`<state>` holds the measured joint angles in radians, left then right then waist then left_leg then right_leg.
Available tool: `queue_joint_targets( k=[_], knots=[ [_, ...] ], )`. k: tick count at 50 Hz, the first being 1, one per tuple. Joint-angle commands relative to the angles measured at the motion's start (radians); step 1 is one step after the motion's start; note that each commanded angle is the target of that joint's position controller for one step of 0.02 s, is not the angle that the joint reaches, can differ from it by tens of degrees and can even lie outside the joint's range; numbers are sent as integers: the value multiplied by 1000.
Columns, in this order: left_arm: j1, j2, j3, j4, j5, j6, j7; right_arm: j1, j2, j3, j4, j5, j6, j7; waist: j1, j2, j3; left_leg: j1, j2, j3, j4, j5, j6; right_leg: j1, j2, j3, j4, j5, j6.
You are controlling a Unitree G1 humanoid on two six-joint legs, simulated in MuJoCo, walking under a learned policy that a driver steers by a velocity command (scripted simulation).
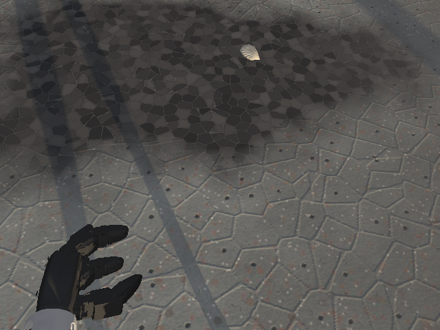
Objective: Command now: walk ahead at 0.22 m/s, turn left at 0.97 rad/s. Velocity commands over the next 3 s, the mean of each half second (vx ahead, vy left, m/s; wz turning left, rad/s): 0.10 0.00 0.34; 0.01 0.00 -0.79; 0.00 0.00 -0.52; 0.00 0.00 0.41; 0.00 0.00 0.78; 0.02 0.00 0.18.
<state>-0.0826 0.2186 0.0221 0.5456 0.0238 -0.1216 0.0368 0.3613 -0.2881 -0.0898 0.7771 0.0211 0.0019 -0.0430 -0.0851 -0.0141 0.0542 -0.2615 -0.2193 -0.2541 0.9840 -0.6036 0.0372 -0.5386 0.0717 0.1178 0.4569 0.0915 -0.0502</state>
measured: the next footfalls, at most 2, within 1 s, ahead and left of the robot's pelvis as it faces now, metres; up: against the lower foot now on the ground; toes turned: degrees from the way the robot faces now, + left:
left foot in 0.30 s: +0.12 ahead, +0.12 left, +0.00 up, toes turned +11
right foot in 0.70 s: +0.11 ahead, -0.15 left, +0.00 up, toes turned -10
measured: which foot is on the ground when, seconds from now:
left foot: up 0.00-0.28, down 0.30-0.70, up 0.72-1.00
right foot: down 0.00-0.30, up 0.32-0.68, down 0.70-1.00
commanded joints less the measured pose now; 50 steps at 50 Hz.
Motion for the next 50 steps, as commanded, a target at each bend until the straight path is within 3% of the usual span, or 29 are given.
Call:
queue_joint_targets(
  k=[1, 2, 3, 5, 7, 9, 12, 14, 15, 16, 17, 18, 19, 20, 23, 25, 28, 32, 34, 35, 36, 37, 38, 39, 40, 41, 43, 46, 50],
  knots=[
    [274, 216, 72, 4, 30, 22, 6, 148, -99, 11, -165, 13, -6, 41, 49, -301, -611, -441, 135, 23, 635, -61, -107, 895, -642, 706, 4, 434, -355],
    [182, 113, 54, -36, 19, 34, 13, 52, -158, -6, -144, 13, 16, 38, 87, -147, -433, -477, 200, 87, 605, 42, -124, 724, -498, 500, -45, 147, -308],
    [153, 69, 33, -35, 1, 53, 18, -20, -168, -18, -150, 4, 33, 32, 81, -31, -314, -475, 220, 116, 568, 105, -135, 576, -402, 339, -59, 29, -237],
    [117, 113, 44, -1, -14, 77, 14, -64, -98, -2, -184, 11, 46, 27, 44, -27, -146, -393, 258, 159, 336, 131, -133, 314, -291, 152, -114, 55, -172],
    [134, 176, 71, 27, -9, 80, 8, -100, -32, 21, -213, 11, 32, 27, 52, -68, -145, -305, 269, 222, 166, 154, -123, 240, -288, 46, -151, 226, -173],
    [141, 200, 82, 41, -13, 83, 1, -108, -30, 32, -212, 5, 23, 34, 59, -83, -220, -189, 286, 220, -2, 233, -94, 238, -312, 28, -145, 254, -185],
    [165, 203, 77, 70, -34, 91, -19, -95, -54, 31, -188, -9, 24, 42, 50, -94, -260, -32, 229, 236, -205, 319, -51, 226, -312, 24, -126, 121, -193],
    [168, 157, 55, 86, -49, 94, -34, -77, -46, 31, -169, -28, 27, 47, 21, -77, -233, 155, 197, 262, -431, 460, -3, 119, -262, 0, -76, -134, -128],
    [214, 82, 25, 108, -36, 90, -46, -69, -43, 36, -174, -43, 28, 45, 18, -42, -226, 284, 252, 197, -535, 460, 26, 21, -205, -30, -32, -350, -39],
    [278, 30, 4, 103, -4, 87, -68, -73, -134, 29, -204, -67, 30, 33, 64, 189, -260, 354, 548, -90, -596, 600, 108, -65, -99, -116, 229, -688, 69],
    [246, 124, 42, 75, -35, 92, -54, -110, -198, 4, -205, -90, 26, 29, 36, 281, -208, 77, 656, -159, -691, 436, 247, -78, -82, -66, 411, -737, 85],
    [227, 222, 72, 79, -59, 102, -37, -177, -203, -3, -215, -85, 14, 28, 39, 229, -110, -7, 586, -93, -718, 333, 240, -81, -88, -64, 569, -668, 90],
    [275, 229, 85, 97, -64, 117, -22, -244, -178, 2, -210, -68, 3, 27, 76, 222, -68, -28, 538, -19, -717, 332, 196, -128, -82, -71, 654, -606, 95],
    [328, 227, 91, 129, -54, 133, -6, -285, -138, 14, -217, -54, -5, 21, 93, 197, -71, -19, 508, 42, -708, 382, 167, -137, -86, -71, 730, -561, 111],
    [387, 194, 95, 133, -47, 157, 12, -317, -60, 36, -213, -49, -13, 0, 114, 141, -95, 0, 506, 165, -685, 550, 168, -134, -99, -90, 879, -460, 158],
    [345, 155, 82, 92, -46, 161, 7, -299, -53, 33, -200, -45, -8, -14, 98, 125, -107, 80, 518, 201, -666, 573, 168, -170, -136, -97, 775, -419, 170],
    [289, 96, 53, 35, -37, 160, -26, -271, -89, 9, -181, -38, 4, -25, 66, 138, -147, 132, 542, 250, -629, 620, 173, -82, -171, -131, 546, -436, 156],
    [317, 136, 63, 3, -41, 164, -62, -250, -138, -22, -154, -15, 4, -9, 74, 177, -162, 125, 592, 279, -581, 692, 161, 71, -148, -203, 346, -473, 88],
    [377, 135, 73, 19, -42, 169, -63, -272, -130, -28, -142, 5, 2, -3, 116, 145, -158, 82, 578, 336, -487, 640, 94, 190, -110, -245, 167, -355, 39],
    [423, 167, 90, 37, -35, 168, -51, -225, -96, -25, -119, 4, 3, 3, 122, 63, -145, 13, 519, 391, -365, 517, 27, 280, -82, -206, 62, -243, -2],
    [465, 303, 130, 30, -28, 161, -29, -208, -51, -18, -134, -27, 5, 9, 112, -226, -116, -239, 392, 491, -46, 230, -76, 424, -270, 105, -26, 162, -94],
    [450, 385, 138, -12, -1, 142, -30, -321, -25, -2, -216, -49, -4, 9, 119, -402, -130, -533, 223, 357, 210, -97, -133, 502, -443, 462, -70, 365, -299],
    [476, 340, 130, -13, 14, 118, -45, -402, -75, -14, -222, -40, -12, 8, 193, -236, -213, -564, 221, 206, 327, -77, -109, 530, -447, 446, -105, 243, -327],
    [437, 319, 122, -8, 4, 104, -44, -408, -74, -16, -218, -22, -17, 4, 160, -169, -182, -574, 228, 171, 334, 12, -81, 522, -394, 380, -97, 163, -274],
    [363, 288, 116, -17, -26, 108, -34, -375, -76, -20, -194, -27, -16, -5, 116, -84, -161, -568, 249, 155, 289, 109, -74, 490, -341, 305, -81, 116, -212],
    [300, 252, 103, -34, -47, 118, -23, -355, -94, -25, -186, -36, -13, -11, 89, -87, -155, -538, 256, 147, 242, 173, -76, 446, -316, 269, -74, 105, -183],
    [253, 232, 93, -57, -43, 137, -8, -315, -83, -24, -166, -38, -14, -2, 60, -95, -178, -453, 222, 161, 194, 255, -88, 386, -259, 227, -72, 99, -163],
    [277, 251, 102, -59, -43, 146, 7, -321, -53, -10, -153, -29, -21, 5, 75, -79, -191, -424, 179, 149, 6, 306, -106, 401, -230, 254, -62, 34, -155],
    [253, 275, 113, -75, -44, 159, 12, -333, -63, -8, -142, -22, -28, 16, 87, -127, -177, -337, 144, 126, -178, 319, -111, 347, -205, 338, -59, -123, -145]
  ],
)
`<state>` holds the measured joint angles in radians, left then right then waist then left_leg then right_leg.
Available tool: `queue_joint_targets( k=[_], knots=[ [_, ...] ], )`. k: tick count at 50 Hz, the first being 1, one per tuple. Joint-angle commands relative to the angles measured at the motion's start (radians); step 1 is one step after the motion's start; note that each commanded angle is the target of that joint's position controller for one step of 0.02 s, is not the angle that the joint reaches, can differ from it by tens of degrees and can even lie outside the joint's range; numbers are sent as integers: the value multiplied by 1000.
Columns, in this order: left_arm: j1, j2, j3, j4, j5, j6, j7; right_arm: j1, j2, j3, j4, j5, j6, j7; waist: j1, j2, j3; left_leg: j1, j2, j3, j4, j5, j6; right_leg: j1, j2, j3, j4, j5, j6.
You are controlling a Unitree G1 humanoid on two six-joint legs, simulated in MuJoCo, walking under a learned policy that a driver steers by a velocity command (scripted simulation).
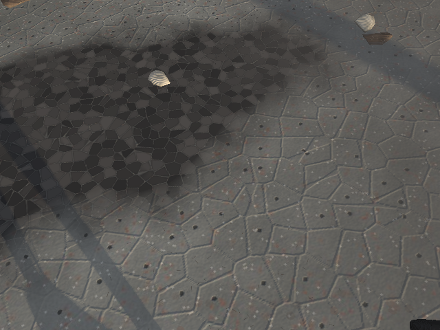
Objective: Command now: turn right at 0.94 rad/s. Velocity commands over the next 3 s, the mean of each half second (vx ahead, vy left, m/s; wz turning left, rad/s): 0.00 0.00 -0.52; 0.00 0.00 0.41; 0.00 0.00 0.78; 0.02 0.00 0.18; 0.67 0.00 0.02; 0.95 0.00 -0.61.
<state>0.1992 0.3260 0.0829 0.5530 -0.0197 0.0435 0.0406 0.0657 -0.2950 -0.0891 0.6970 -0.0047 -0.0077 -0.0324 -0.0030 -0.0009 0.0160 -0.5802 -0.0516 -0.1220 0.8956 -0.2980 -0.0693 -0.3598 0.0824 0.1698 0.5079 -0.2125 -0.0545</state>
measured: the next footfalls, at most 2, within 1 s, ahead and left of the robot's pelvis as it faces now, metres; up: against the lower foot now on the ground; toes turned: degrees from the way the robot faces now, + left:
left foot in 0.18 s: +0.11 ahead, +0.13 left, +0.00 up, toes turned -17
right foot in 0.52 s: +0.00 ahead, -0.11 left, +0.00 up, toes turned -12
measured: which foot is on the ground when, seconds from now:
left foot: up 0.00-0.16, down 0.18-0.66, up 0.68-0.94, down 0.96-1.00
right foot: down 0.00-0.18, up 0.20-0.50, down 0.52-0.96, up 0.98-1.00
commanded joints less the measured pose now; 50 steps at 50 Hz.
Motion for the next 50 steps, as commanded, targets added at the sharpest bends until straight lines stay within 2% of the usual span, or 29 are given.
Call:
queue_joint_targets(
  k=[1, 6, 8, 9, 10, 11, 12, 13, 15, 19, 21, 23, 25, 26, 27, 28, 29, 30, 31, 33, 35, 37, 39, 43, 46, 47, 48, 49, 50],
  knots=[
    [-31, 171, 54, -85, 0, -3, 6, -38, -63, -10, -61, 6, -21, 9, 8, -151, -134, 5, -31, -10, -122, 9, -2, 156, -211, 310, -108, 167, -140],
    [-74, 163, 50, -99, -3, 5, -5, 17, -102, -23, -42, 10, -43, 25, 5, -200, -158, 162, -22, -11, -324, 15, 29, 171, -184, 383, -46, 248, -117],
    [-77, 127, 35, -96, -6, 7, -7, 62, -118, -31, -28, 2, -47, 31, -11, -158, -167, 352, 41, -9, -502, 199, 64, 100, -126, 346, 25, 156, -71],
    [-14, 70, 16, -87, 9, 8, -11, 54, -166, -39, -46, -13, -40, 27, 23, 17, -195, 468, 226, -189, -537, 284, 140, 4, -40, 249, 187, -156, -26],
    [-16, 81, 17, -116, 3, -3, -13, 58, -216, -48, -38, -42, -30, 24, 53, 307, -123, 458, 387, -433, -599, 429, 321, -185, 107, 56, 394, -456, 40],
    [4, 169, 42, -92, 20, -17, -14, 45, -166, -38, -61, -34, -34, 22, 38, 242, -122, 427, 453, -503, -597, 386, 397, -231, 32, 52, 619, -439, 87],
    [-5, 194, 52, -64, 12, -18, -17, 21, -121, -23, -75, -20, -31, 15, 33, 157, -109, 398, 397, -386, -573, 337, 366, -221, 10, 44, 694, -362, 101],
    [-8, 169, 46, -41, 12, -10, -16, 1, -101, -14, -79, -7, -23, 9, 35, 103, -91, 381, 325, -291, -562, 282, 315, -211, 1, 28, 722, -308, 117],
    [-15, 99, 21, -36, 11, -5, -20, 13, -98, -3, -73, 4, -11, 0, 18, 87, -70, 379, 270, -205, -562, 309, 291, -217, 3, -6, 732, -247, 133],
    [-56, 23, -16, -43, 10, -14, -25, 53, -105, 0, -56, -4, 9, -1, -13, 174, -105, 426, 218, -93, -545, 342, 281, -101, -46, -103, 412, -262, 140],
    [-62, 23, -20, -36, 6, -16, -29, 78, -129, -6, -47, 0, 16, 3, -33, 218, -111, 429, 237, -102, -538, 348, 294, -21, -59, -142, 253, -273, 134],
    [-26, 35, -13, -9, 3, -18, -30, 92, -134, -4, -40, 10, 21, 5, -23, 212, -114, 423, 248, -110, -505, 363, 289, 65, -53, -166, 68, -156, 118],
    [15, 30, -14, 19, 16, -20, -31, 131, -105, 10, -22, 25, 14, 7, -2, 176, -106, 352, 219, -83, -468, 341, 224, 217, -49, -157, -165, 34, 72],
    [22, 72, -10, 5, 29, -20, -26, 156, -83, 19, -18, 10, 2, 13, -15, 89, -129, 274, 189, -48, -409, 241, 151, 315, -144, -49, -152, 144, 35],
    [-11, 137, 1, -1, 47, -17, -20, 178, -22, 38, -31, -20, -17, 22, -68, -139, -130, 198, 88, 66, -343, 55, 76, 306, -271, 83, -109, 279, -40],
    [-35, 61, -17, 4, 56, -25, -31, 110, -35, 39, -43, -25, -23, 19, -36, -190, -112, 282, 98, 76, -386, -19, 38, 152, -302, 111, -145, 154, -102],
    [-62, -11, -37, 6, 60, -36, -37, 102, -48, 37, -27, -20, -22, 22, -38, -136, -85, 328, 106, 68, -408, 67, 24, 136, -241, 45, -149, 13, -67],
    [-36, 4, -31, 16, 64, -44, -37, 78, -55, 36, -21, -12, -17, 23, -10, -132, -65, 309, 85, 71, -387, 116, 24, 148, -188, -1, -142, -61, -24],
    [-16, 53, -16, 19, 57, -49, -33, 61, -84, 26, -29, 1, -9, 20, 9, -142, -25, 253, 72, 71, -351, 138, 31, 156, -181, -14, -145, -54, -12],
    [30, 122, 10, 29, 41, -46, -15, 58, -121, 11, -55, 24, 0, 20, 18, -171, 23, 153, 57, 85, -265, 102, 45, 168, -254, 17, -148, 60, -53],
    [46, 111, 15, 16, 39, -36, 3, 68, -109, 4, -70, 31, 7, 24, 40, -219, 7, 46, 58, 112, -57, -160, 42, 210, -384, 90, -154, 256, -146],
    [26, 85, 11, 5, 41, -41, 11, 78, -92, -6, -83, 32, 25, 30, 34, -151, -3, -64, 107, 74, 197, -302, 22, 252, -473, 105, -154, 458, -213],
    [-47, 83, 19, -1, 28, -45, 8, 104, -65, -2, -82, 33, 47, 31, 7, -102, -3, -70, 142, 82, 180, -225, 1, 256, -431, -1, -151, 459, -182],
    [-90, 104, 37, 4, 18, -34, -1, 90, -61, 3, -124, 35, 57, 61, 20, -125, -59, 81, 129, 174, -38, -96, 12, 249, -381, -163, -100, 460, -134],
    [-83, 120, 46, 25, -11, -37, -11, 153, -89, -17, -132, 36, 63, 73, -12, -128, -97, 225, 71, 241, -253, 23, 63, 245, -391, -225, 22, 423, -78],
    [-56, 96, 42, 42, -14, -44, -17, 218, -117, -36, -114, 32, 63, 60, -37, -77, -121, 356, 30, 231, -354, 119, 99, 184, -347, -286, 158, 376, -26],
    [-26, 66, 34, 35, 9, -52, -22, 284, -232, -74, -119, 29, 57, 39, -57, 125, -130, 558, 136, -11, -444, 501, 185, -49, -247, -344, 430, 98, 67],
    [-100, -9, 3, -49, 57, -60, -20, 283, -366, -90, -159, -5, 34, 35, -29, 385, -186, 667, 407, -521, -498, 757, 428, -369, -54, -243, 717, -516, 139],
    [-156, 54, 15, -37, 41, -64, -17, 291, -296, -70, -165, -24, 6, 51, -94, 201, -267, 663, 443, -529, -545, 611, 479, -393, -66, -65, 827, -509, 127]
  ],
)
Over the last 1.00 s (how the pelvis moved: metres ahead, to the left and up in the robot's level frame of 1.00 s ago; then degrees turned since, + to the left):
0.09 -0.05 0.03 -21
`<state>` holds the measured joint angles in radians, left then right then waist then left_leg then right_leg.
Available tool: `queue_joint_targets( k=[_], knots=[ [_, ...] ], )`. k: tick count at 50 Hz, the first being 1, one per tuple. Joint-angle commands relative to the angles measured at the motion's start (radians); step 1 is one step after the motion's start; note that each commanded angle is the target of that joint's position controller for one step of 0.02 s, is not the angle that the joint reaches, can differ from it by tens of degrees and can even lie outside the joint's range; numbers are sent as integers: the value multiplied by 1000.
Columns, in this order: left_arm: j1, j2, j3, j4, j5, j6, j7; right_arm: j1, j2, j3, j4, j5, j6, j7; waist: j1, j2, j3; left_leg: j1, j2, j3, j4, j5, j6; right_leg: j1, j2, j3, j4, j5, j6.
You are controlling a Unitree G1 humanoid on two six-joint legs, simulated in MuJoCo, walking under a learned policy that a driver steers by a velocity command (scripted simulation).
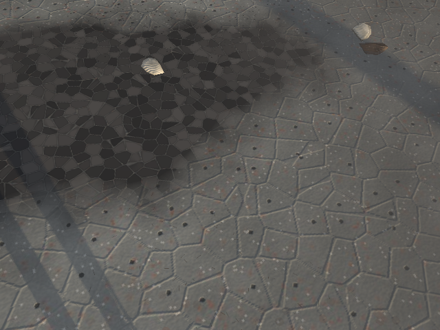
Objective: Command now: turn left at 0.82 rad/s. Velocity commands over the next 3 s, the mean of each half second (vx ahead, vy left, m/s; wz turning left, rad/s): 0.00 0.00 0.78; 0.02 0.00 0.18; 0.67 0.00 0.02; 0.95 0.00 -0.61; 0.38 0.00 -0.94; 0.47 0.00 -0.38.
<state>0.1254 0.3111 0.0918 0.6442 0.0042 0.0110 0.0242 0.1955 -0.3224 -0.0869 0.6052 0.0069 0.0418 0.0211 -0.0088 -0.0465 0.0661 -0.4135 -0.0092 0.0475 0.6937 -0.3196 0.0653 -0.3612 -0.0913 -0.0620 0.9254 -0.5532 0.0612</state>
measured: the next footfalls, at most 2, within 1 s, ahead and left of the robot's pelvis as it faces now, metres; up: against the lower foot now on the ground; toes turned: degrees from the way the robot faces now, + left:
right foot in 0.52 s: +0.17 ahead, -0.09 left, +0.00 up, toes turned +31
left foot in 0.84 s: +0.02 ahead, +0.12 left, +0.00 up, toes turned +23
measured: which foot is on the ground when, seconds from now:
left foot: down 0.00-0.52, up 0.54-0.82, down 0.84-1.00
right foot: up 0.00-0.50, down 0.52-0.96, up 0.98-1.00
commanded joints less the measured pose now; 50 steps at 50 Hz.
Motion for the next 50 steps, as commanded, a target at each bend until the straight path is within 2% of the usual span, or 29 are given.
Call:
queue_joint_targets(
  k=[1, 2, 3, 5, 7, 12, 16, 21, 24, 25, 26, 27, 28, 29, 30, 31, 34, 37, 39, 41, 42, 43, 44, 45, 46, 47, 48, 49, 50],
  knots=[
    [-103, 89, 10, -126, -4, -33, 3, 118, -236, -59, -67, -27, -59, -5, -60, 186, -238, 439, 353, -609, -346, 528, 297, -406, 93, 179, 409, -79, -12],
    [-91, 97, 15, -107, 2, -33, 11, 67, -204, -53, -66, 2, -59, -14, -27, 112, -181, 390, 288, -529, -344, 434, 231, -409, 70, 181, 350, 19, -22],
    [-88, 108, 20, -99, 12, -30, 20, 13, -179, -43, -77, 22, -48, -26, -4, 105, -154, 342, 247, -479, -341, 408, 186, -391, 56, 186, 283, 98, -21],
    [-63, 95, 21, -79, 13, -26, 14, -34, -168, -33, -97, 14, -31, -46, 26, 131, -164, 262, 184, -422, -342, 451, 159, -297, 89, 172, 255, 198, -4],
    [-44, 70, 12, -60, 8, -26, 8, -20, -170, -35, -100, 10, -25, -57, 25, 126, -185, 274, 162, -419, -333, 461, 157, -284, 117, 174, 196, 242, 14],
    [-95, 64, 8, -56, -1, -29, 11, -9, -182, -42, -106, 15, -10, -72, 5, 166, -161, 288, 131, -515, -322, 307, 136, -294, 157, 212, -7, 275, 37],
    [-106, 73, 11, -43, -5, -41, 4, -26, -182, -43, -117, 11, 0, -72, -7, 202, -160, 283, 117, -572, -290, 281, 124, -243, 165, 226, -118, 279, 32],
    [-97, 81, 8, -33, -3, -59, -17, -31, -155, -23, -121, -2, 8, -58, -34, 215, -190, 288, 129, -603, -211, 542, 138, -107, 141, 192, -212, 234, 6],
    [-45, 87, 12, -20, -7, -68, -30, -69, -144, -12, -124, 8, 9, -51, 2, 200, -171, 260, 98, -618, -188, 535, 120, 39, 131, 161, -413, 327, -26],
    [-27, 88, 12, -14, -1, -71, -30, -70, -130, -6, -121, 12, 7, -51, 18, 175, -161, 222, 69, -603, -178, 438, 87, 131, 109, 168, -532, 482, -44],
    [-32, 123, 15, -28, 15, -70, -26, -19, -92, 6, -112, -5, 1, -48, -7, 60, -186, 163, 8, -539, -94, 187, 31, 238, -17, 294, -558, 649, -90],
    [-61, 185, 21, -37, 30, -60, -21, 63, -82, 9, -101, -10, -9, -46, -69, -170, -153, 35, -142, -372, 73, -224, -44, 286, -177, 463, -556, 919, -229],
    [10, 139, 14, -17, 31, -60, -21, 12, -151, -11, -106, -10, -15, -53, -7, -196, -145, -48, -149, -301, 247, -388, -106, 254, -279, 604, -587, 913, -368],
    [18, 133, 11, -14, 14, -59, -18, -6, -197, -30, -96, -3, -15, -57, 4, -116, -134, -82, -107, -280, 386, -341, -135, 249, -273, 569, -573, 836, -372],
    [9, 116, 6, -12, 3, -54, -11, -18, -181, -30, -79, 0, -9, -59, 5, -68, -135, -90, -94, -273, 440, -283, -152, 246, -216, 498, -561, 754, -327],
    [-5, 100, -2, -14, -6, -49, -7, -17, -147, -23, -68, 0, 0, -60, 6, -57, -124, -96, -88, -271, 466, -247, -165, 239, -176, 442, -559, 700, -291],
    [-26, 74, -19, -6, 0, -32, -3, -19, -55, 7, -56, 8, 5, -51, 1, -93, -111, -34, -59, -189, 331, -179, -177, 212, -85, 307, -570, 686, -256],
    [2, 89, -15, 6, 1, -17, -4, -50, -12, 27, -53, 5, -4, -47, 32, -149, -137, 73, -11, -108, 60, -178, -175, 239, -71, 275, -553, 715, -263],
    [28, 106, -13, 16, -4, -9, -5, -27, -34, 19, -31, 11, -8, -47, 39, -150, -151, 135, -11, -90, -95, -85, -164, 254, -87, 300, -533, 709, -271],
    [35, 87, -24, 27, -18, -12, -8, 23, -33, 18, 3, 1, -13, -46, 6, -117, -141, 268, -18, -78, -349, 135, -128, 202, -70, 287, -514, 674, -231],
    [69, 75, -31, 38, -13, -25, -12, 20, -64, 16, -5, -13, -15, -50, 16, -71, -153, 357, 27, -140, -352, 241, -99, 142, -58, 280, -510, 607, -176],
    [84, 57, -39, 31, 13, -42, -22, 27, -128, 5, -16, -23, -14, -58, 45, 65, -179, 415, 122, -226, -282, 447, -55, 85, -4, 212, -450, 506, -118],
    [87, 16, -48, 36, 17, -50, -25, 1, -102, 10, 6, -31, -16, -50, 69, 201, -174, 291, 128, -233, -266, 304, 1, 145, 63, 129, -470, 338, -64],
    [42, 45, -45, 41, 23, -49, -24, -22, -47, 22, -11, -29, -23, -39, 36, 156, -133, 244, 103, -229, -285, 194, 7, 164, 69, 123, -453, 348, -32],
    [21, 48, -42, 44, 18, -47, -23, -12, -30, 28, -1, -34, -29, -37, 25, 137, -112, 221, 89, -222, -292, 145, -7, 162, 72, 120, -446, 368, -28],
    [18, 45, -42, 49, 11, -41, -19, -5, -41, 28, 2, -32, -35, -38, 23, 128, -83, 204, 74, -211, -289, 151, -19, 155, 70, 123, -439, 396, -34],
    [41, 46, -41, 56, 7, -36, -16, 42, -66, 19, 18, -21, -39, -41, 8, 147, -104, 226, 69, -221, -308, -27, -5, 132, 114, 73, -386, 254, -37],
    [39, 44, -37, 54, -8, -37, -17, 112, -109, 5, 33, -10, -39, -44, -19, 201, -74, 238, 112, -305, -366, -326, 40, 34, 149, 25, -291, 98, -42],
    [-4, 47, -34, 33, -27, -45, -20, 170, -141, -3, 44, -3, -43, -43, -52, 254, 5, 226, 208, -459, -464, -575, 106, -97, 149, 1, -192, 43, -50]
  ],
)
Over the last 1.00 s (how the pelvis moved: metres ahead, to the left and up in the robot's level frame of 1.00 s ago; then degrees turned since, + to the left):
0.03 0.05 -0.02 1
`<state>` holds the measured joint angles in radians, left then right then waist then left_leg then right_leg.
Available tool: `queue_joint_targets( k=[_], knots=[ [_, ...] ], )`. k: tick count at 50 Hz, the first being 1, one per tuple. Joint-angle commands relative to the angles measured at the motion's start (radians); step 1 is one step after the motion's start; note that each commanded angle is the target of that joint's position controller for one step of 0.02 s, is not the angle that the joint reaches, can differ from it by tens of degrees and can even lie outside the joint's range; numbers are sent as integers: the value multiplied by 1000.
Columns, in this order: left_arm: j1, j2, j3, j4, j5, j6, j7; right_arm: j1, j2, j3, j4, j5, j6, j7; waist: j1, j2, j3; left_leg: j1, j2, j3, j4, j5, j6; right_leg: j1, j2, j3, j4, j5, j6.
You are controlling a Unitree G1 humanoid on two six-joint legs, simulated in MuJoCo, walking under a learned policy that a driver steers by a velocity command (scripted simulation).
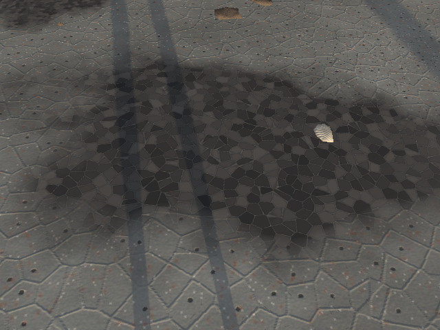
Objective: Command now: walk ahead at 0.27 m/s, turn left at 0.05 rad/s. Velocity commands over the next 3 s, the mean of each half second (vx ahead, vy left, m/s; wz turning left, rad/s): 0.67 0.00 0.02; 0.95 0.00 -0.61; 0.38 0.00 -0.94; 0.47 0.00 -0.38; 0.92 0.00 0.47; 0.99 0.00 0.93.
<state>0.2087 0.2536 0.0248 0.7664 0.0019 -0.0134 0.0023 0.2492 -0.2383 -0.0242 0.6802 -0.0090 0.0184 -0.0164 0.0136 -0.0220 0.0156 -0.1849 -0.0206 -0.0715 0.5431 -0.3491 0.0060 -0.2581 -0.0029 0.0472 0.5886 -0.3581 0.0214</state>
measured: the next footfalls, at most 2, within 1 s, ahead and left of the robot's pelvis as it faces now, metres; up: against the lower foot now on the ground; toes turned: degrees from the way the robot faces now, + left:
right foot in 0.24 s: +0.15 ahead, -0.15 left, +0.00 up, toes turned -2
left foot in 0.72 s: +0.58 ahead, +0.05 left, +0.00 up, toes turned -7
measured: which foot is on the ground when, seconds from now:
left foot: down 0.00-0.24, up 0.26-0.70, down 0.72-1.00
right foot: up 0.00-0.22, down 0.24-0.70, up 0.72-1.00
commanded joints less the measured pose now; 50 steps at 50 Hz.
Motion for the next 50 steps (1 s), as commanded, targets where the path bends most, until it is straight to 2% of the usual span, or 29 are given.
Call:
queue_joint_targets(
  k=[1, 2, 4, 6, 8, 9, 10, 11, 12, 13, 14, 15, 16, 17, 20, 23, 26, 30, 33, 34, 35, 36, 37, 38, 39, 40, 43, 45, 50],
  knots=[
    [-148, 111, 37, -121, -47, -35, -2, 140, -244, -69, -24, 18, -31, -6, -96, 260, 151, -39, 307, -496, -401, -634, 232, -311, 21, -64, 250, -168, -36],
    [-179, 119, 42, -143, -60, -53, -7, 148, -239, -67, -17, 19, -50, -9, -100, 261, 205, -9, 360, -574, -437, -592, 267, -435, -27, -7, 341, -195, -63],
    [-160, 110, 40, -144, -53, -86, -23, 125, -196, -55, -24, 24, -81, -9, -77, 194, 171, 134, 360, -530, -412, -418, 253, -559, -88, 25, 351, -112, -96],
    [-147, 101, 32, -132, -34, -102, -39, 95, -194, -56, -40, 29, -83, -2, -72, 156, 83, 140, 288, -363, -390, -239, 204, -431, -80, -20, 205, -30, -93],
    [-116, 87, 24, -119, -27, -103, -51, 56, -216, -61, -56, 37, -81, 9, -47, 177, 47, 2, 218, -224, -378, -144, 183, -193, -34, -84, 83, 37, -67],
    [-91, 96, 31, -113, 57, -50, -69, 67, -249, -78, -15, -35, -77, 29, -26, 193, 23, -67, 163, -153, -374, -181, 172, -56, 27, -164, 22, 35, -56],
    [-11, 105, 38, -89, 54, -28, -65, 53, -234, -79, -15, -29, -76, 36, 14, 170, 27, -171, 157, -128, -332, -203, 164, 104, 47, -200, -13, 117, -48],
    [106, 134, 52, -50, 44, -21, -53, 47, -208, -71, -11, -26, -78, 36, 71, 106, 11, -267, 133, -107, -234, -167, 154, 263, 70, -208, -16, 89, -46],
    [305, 178, 70, 2, 40, -28, -39, 14, -173, -59, -13, -35, -84, 35, 180, -9, -37, -389, 80, -48, 32, -43, 139, 463, 24, -136, -32, 11, -58],
    [489, 307, 90, 18, 62, -41, -23, -69, -56, -26, -78, -31, -95, 33, 263, -331, -117, -555, -32, 50, 501, -173, 90, 531, -278, 317, -266, -453, -115],
    [383, 306, 81, -10, 57, -47, -21, -65, -58, -25, -115, -17, -98, 25, 178, -282, -45, -710, -107, -115, 686, -166, 99, 402, -367, 780, -486, -683, -165],
    [244, 272, 76, -32, 49, -41, -20, -40, -91, -30, -102, -12, -94, 28, 77, -136, 36, -775, -8, -119, 747, -30, 111, 341, -405, 727, -455, -656, -198],
    [181, 219, 66, -47, 40, -47, -24, -36, -130, -34, -79, -27, -92, 40, 41, -45, 38, -721, 57, -65, 709, 60, 102, 276, -355, 587, -417, -518, -190],
    [156, 194, 57, -47, 35, -52, -26, -11, -139, -37, -54, -36, -89, 54, 8, -31, 24, -643, 96, -34, 646, 91, 84, 219, -293, 464, -422, -422, -177],
    [191, 153, 41, -13, 26, -77, -22, -36, -122, -27, -40, -44, -63, 78, 0, -77, 66, -609, 125, 20, 600, 190, 40, 138, -210, 309, -501, -262, -188],
    [272, 140, 39, 28, 10, -87, -25, -147, -117, -19, -66, -37, -55, 79, 22, -26, 116, -705, 130, 58, 500, 275, 20, 194, -192, 212, -549, -90, -210],
    [314, 116, 30, 55, 5, -92, -24, -287, -93, -3, -110, -30, -63, 84, 46, -19, 136, -636, 109, 103, 297, 360, 6, 182, -156, 133, -573, 121, -216],
    [334, 157, 37, 88, 1, -95, -5, -392, -91, 8, -144, -26, -71, 85, 53, -26, 138, -497, 71, 122, 105, 396, 21, 248, -187, 129, -573, 438, -233],
    [308, 201, 44, 106, 4, -89, 2, -310, -121, -2, -122, -28, -81, 61, -7, -63, 46, -262, -6, 139, 26, 273, 51, 311, -190, 104, -382, 927, -204],
    [307, 227, 50, 116, 13, -86, 1, -175, -161, -19, -84, -25, -84, 43, -69, -85, -47, -83, -40, 139, 34, 185, 66, 299, -186, 97, -207, 1084, -189],
    [272, 241, 55, 113, 13, -82, -1, 43, -197, -37, -20, -25, -89, 23, -177, -70, -159, 192, -23, 125, 10, 175, 76, 183, -148, 77, 47, 1014, -172],
    [267, 173, 42, 87, 17, -87, -5, 232, -279, -65, 12, -49, -94, -1, -236, 19, -298, 464, 194, -94, 10, -138, 89, -34, -81, 56, 376, 688, -170],
    [360, 0, 8, 37, -22, -90, -13, 246, -354, -83, 16, -87, -96, 0, -134, 303, -438, 662, 482, -617, -167, -609, 150, -358, 53, 38, 710, -108, -152],
    [264, 102, 25, 27, -22, -81, -14, 162, -293, -76, 0, -62, -92, 5, -138, 245, -359, 529, 465, -792, -336, -699, 147, -446, 35, 71, 804, -40, -172],
    [173, 131, 38, 13, -11, -70, -18, 73, -218, -61, 8, -54, -94, 6, -105, 165, -178, 386, 422, -580, -317, -528, 128, -487, -27, 49, 795, 60, -172],
    [146, 120, 35, 18, -3, -63, -27, 43, -165, -52, 21, -50, -99, 11, -83, 81, -106, 266, 385, -417, -315, -308, 124, -458, -67, 43, 749, 113, -165],
    [127, 56, 28, 7, 23, -17, -53, 58, -91, -32, 80, -30, -120, 13, -16, 116, -8, 87, 320, -138, -372, -59, 89, -411, -124, 31, 705, 120, -134],
    [51, 31, 19, -39, 29, 6, -67, 78, -92, -32, 112, -10, -137, 21, -2, 118, 43, 58, 322, -24, -413, 36, 82, -484, -146, 11, 702, 162, -121],
    [-128, 48, 6, -112, 19, 12, -90, 58, -90, -28, 143, -21, -159, 18, 26, 52, 144, 8, 204, 309, -452, 446, 41, -476, -103, -100, 441, 408, -127]
  ],
)
Over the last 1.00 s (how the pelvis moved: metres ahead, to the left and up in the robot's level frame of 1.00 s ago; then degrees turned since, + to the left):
0.08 0.01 0.01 27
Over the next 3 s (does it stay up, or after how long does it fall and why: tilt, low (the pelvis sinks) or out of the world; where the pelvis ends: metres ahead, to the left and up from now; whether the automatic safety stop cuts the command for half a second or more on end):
stays up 1.58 -0.89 -0.02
